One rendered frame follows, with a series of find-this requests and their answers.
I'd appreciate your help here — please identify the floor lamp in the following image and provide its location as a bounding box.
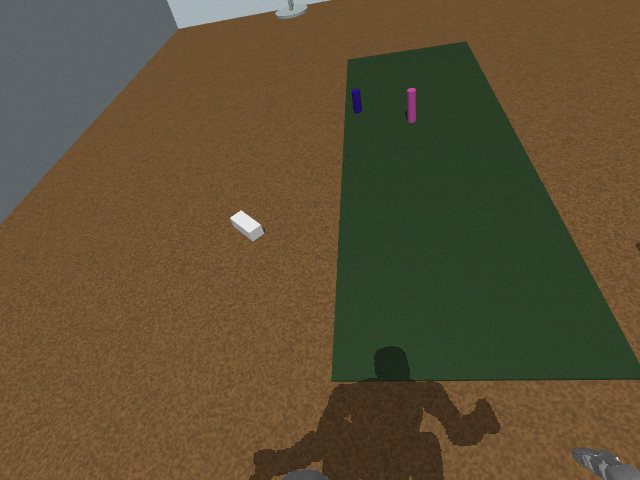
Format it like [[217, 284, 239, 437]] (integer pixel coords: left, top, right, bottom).
[[275, 0, 308, 19]]

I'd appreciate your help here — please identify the right robot hand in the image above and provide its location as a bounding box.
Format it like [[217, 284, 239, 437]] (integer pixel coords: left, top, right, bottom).
[[571, 447, 640, 480]]

